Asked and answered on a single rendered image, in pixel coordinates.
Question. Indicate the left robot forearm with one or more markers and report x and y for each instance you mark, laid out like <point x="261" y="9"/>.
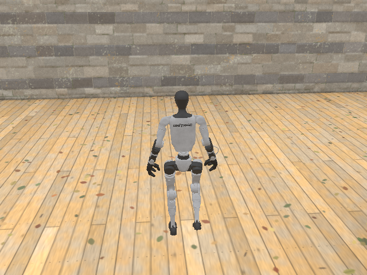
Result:
<point x="154" y="153"/>

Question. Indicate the robot left upper arm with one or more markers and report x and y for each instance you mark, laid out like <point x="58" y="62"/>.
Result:
<point x="161" y="131"/>

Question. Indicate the right robot forearm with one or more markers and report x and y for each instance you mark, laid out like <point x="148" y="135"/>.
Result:
<point x="210" y="151"/>

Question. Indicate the robot left hand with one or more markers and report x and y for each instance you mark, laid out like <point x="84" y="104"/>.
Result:
<point x="150" y="168"/>

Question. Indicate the right robot thigh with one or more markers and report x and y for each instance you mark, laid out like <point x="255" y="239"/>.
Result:
<point x="196" y="170"/>

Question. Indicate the robot right hand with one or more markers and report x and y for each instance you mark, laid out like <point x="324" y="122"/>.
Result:
<point x="210" y="162"/>

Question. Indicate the robot right upper arm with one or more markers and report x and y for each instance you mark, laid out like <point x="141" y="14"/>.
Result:
<point x="203" y="129"/>

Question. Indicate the right robot shin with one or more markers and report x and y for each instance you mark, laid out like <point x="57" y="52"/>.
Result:
<point x="196" y="198"/>

